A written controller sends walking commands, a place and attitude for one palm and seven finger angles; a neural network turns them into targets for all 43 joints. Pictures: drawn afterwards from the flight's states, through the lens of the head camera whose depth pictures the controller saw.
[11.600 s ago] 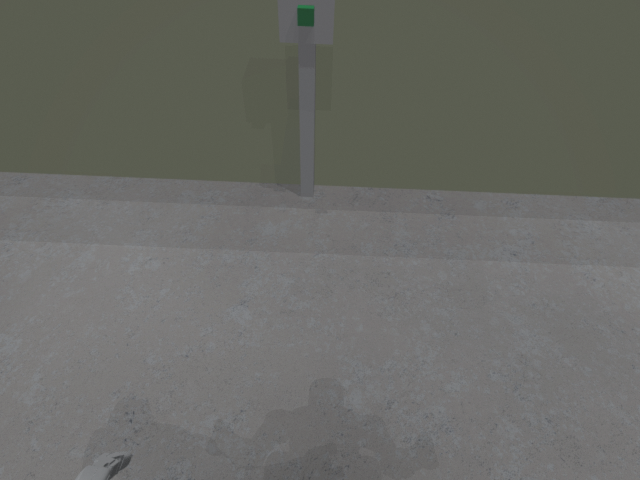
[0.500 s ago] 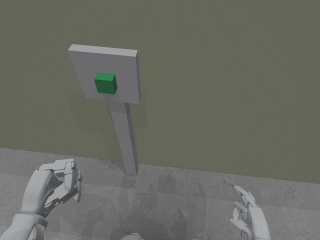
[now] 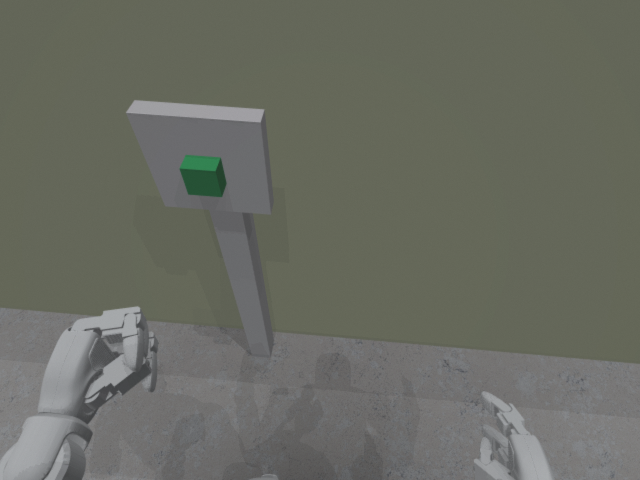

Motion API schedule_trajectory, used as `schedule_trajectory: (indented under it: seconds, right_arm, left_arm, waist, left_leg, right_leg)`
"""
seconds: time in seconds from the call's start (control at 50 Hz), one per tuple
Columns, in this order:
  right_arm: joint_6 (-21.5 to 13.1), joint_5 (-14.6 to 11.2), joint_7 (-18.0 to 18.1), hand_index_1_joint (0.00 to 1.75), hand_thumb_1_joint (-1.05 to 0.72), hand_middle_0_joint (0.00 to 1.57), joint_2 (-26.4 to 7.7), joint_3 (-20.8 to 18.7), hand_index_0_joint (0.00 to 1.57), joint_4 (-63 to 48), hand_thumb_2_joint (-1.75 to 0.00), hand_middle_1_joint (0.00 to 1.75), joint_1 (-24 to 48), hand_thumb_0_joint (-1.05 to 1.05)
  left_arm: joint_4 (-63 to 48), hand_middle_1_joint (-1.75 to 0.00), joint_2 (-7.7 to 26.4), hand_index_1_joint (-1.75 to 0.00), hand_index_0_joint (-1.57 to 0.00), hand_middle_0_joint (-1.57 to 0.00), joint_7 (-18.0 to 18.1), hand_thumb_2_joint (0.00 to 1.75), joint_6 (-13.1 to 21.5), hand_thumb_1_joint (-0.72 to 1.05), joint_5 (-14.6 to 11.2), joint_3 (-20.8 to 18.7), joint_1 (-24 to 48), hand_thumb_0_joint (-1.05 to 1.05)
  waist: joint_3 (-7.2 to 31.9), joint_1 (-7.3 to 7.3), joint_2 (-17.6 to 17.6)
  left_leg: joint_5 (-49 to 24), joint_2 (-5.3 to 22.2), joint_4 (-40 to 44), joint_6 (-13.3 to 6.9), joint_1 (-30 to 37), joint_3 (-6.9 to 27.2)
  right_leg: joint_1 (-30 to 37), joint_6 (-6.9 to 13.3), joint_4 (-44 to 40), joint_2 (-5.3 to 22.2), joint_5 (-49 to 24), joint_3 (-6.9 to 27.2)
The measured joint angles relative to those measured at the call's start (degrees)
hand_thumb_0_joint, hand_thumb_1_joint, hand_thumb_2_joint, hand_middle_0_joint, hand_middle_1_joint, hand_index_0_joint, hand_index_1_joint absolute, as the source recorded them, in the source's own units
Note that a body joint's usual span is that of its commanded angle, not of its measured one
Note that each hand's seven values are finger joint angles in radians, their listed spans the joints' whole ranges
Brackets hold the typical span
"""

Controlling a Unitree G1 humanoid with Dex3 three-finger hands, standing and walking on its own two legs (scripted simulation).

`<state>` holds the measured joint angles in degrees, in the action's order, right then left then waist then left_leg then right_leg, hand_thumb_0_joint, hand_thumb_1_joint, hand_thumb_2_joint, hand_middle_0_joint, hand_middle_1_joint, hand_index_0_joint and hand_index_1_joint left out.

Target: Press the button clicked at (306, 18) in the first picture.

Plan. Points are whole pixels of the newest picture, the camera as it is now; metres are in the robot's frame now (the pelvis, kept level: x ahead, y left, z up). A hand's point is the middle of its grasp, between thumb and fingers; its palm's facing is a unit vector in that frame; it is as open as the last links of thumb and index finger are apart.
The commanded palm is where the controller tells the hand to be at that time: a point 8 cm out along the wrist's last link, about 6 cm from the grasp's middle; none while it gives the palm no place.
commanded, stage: raise the hand and make a fist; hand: left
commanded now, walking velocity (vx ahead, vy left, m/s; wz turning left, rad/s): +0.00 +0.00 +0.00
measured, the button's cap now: (204, 174) +0.51 +0.20 +0.08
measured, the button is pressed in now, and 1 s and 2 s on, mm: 0 0 0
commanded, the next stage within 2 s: aim a knuckle at the button in 0.04 s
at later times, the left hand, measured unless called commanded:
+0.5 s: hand (181, 312) +0.29 +0.18 +0.07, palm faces -0.05 -1.00 -0.05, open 3.1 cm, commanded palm +0.27 +0.25 +0.07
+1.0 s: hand (194, 266) +0.37 +0.19 +0.05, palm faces -0.05 -1.00 -0.01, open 3.1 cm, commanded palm +0.34 +0.25 +0.06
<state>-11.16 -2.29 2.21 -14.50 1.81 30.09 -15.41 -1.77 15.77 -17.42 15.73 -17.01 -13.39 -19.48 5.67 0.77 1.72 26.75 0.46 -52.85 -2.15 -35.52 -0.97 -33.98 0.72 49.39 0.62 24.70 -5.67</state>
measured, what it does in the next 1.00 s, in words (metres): stands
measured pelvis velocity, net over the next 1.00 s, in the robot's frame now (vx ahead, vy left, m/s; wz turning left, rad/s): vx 0.00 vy -0.02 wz -0.02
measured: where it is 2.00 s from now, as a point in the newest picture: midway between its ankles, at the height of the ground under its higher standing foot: outside the picture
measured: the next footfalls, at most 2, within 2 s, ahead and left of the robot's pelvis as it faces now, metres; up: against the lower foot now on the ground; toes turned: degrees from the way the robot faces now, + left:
none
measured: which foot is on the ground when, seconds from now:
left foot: down 0.00-1.00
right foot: down 0.00-1.00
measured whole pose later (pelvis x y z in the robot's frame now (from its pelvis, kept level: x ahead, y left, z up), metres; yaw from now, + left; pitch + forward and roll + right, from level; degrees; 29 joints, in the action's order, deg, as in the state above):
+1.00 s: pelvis +0.00 -0.02 +0.00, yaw -1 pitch +13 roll -1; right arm -5.5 -2.1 2.8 -14.9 1.6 34.1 -15.3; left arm 33.4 19.6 -20.5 19.0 -14.9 -18.0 15.7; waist 4.6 3.1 0.4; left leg 26.2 1.2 -52.5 -1.1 -39.7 -2.0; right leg -39.6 1.9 50.8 -0.1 24.7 -4.6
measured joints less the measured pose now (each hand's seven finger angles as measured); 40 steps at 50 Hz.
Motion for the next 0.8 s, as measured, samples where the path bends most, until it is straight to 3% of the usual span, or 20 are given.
schedule_trajectory:
  seconds: [0.22, 0.44, 0.62, 0.8]
  right_arm:
    - [-0.5, 0.0, 0.5, 0.3, -0.91, 0.2, 0.4, 0.6, 0.2, 0.3, -0.9, 0.3, 0.7, 0.01]
    - [0.2, -0.2, 1.8, 0.3, -0.91, 0.2, -0.2, 1.1, 0.2, 2.4, -0.9, 0.3, 1.7, 0.01]
    - [2.5, -0.2, 1.3, 0.3, -0.91, 0.2, -0.7, 0.5, 0.2, 3.1, -0.9, 0.3, 0.0, 0.01]
    - [3.7, -0.2, 1.3, 0.3, -0.91, 0.2, -1.6, -0.6, 0.2, 4.3, -0.9, 0.3, -0.5, 0.01]
  left_arm:
    - [0.9, -1.5, -0.1, -1.5, -1.3, -1.3, -0.3, 0.9, 1.5, 0.89, -0.7, 0.0, 0.7, 0.01]
    - [12.8, -1.5, 1.5, -1.5, -1.31, -1.31, -1.5, 0.9, -0.2, 0.89, 0.4, 0.3, 15.5, 0.01]
    - [22.7, -1.5, 3.8, -1.5, -1.3, -1.3, -2.1, 0.9, -0.1, 0.89, -0.1, -4.2, 22.6, 0.01]
    - [28.9, -1.5, 3.9, -1.5, -1.3, -1.3, -4.1, 0.9, 3.0, 0.9, 0.0, -5.1, 27.8, 0.01]
  waist:
    - [-0.1, -0.32, 0.2]
    - [-1.5, 0.44, 0.1]
    - [-1.1, 1.58, -0.6]
    - [-1.7, 1.38, -0.8]
  left_leg:
    - [-0.4, 0.3, -0.2, 0.7, -0.1, 0.7]
    - [-1.1, 0.5, -0.3, 1.4, -1.8, 0.9]
    - [-1.2, 1.0, 1.5, 1.9, -1.1, -0.1]
    - [-0.9, 1.0, 1.2, 1.7, -2.4, -0.2]
  right_leg:
    - [0.0, 0.8, 0.5, -0.3, 0.1, -0.7]
    - [-2.1, 1.6, 1.4, -0.4, -0.1, -0.8]
    - [-2.3, 1.9, 0.5, -1.0, -0.2, 0.2]
    - [-3.6, 1.7, 0.6, -1.0, -0.1, 0.3]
